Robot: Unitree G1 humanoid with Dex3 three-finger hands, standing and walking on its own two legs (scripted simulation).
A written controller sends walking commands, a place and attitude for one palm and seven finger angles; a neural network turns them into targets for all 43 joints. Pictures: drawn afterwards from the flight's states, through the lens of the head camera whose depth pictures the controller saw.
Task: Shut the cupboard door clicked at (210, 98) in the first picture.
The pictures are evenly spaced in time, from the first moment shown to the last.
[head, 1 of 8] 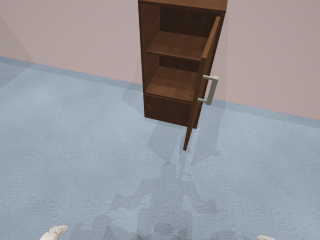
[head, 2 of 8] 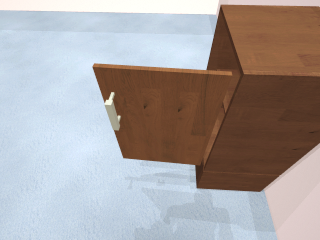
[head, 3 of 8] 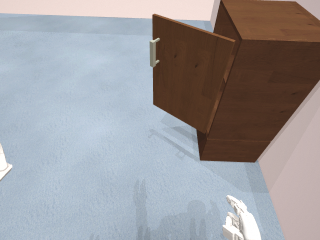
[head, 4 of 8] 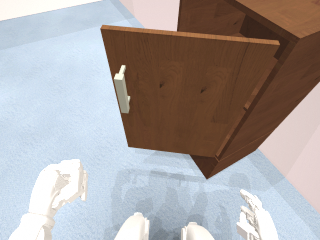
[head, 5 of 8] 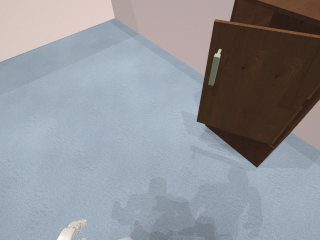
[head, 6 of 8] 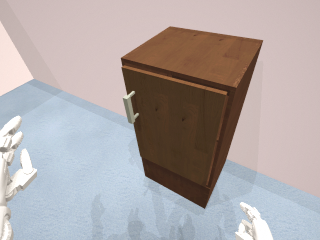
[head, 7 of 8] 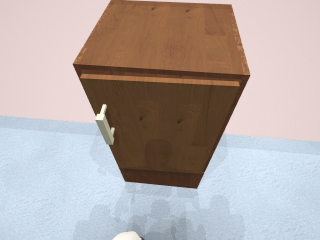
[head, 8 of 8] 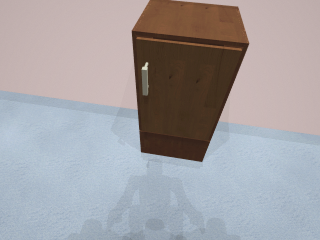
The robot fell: no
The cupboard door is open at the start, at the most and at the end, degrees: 87 87 0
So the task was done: yes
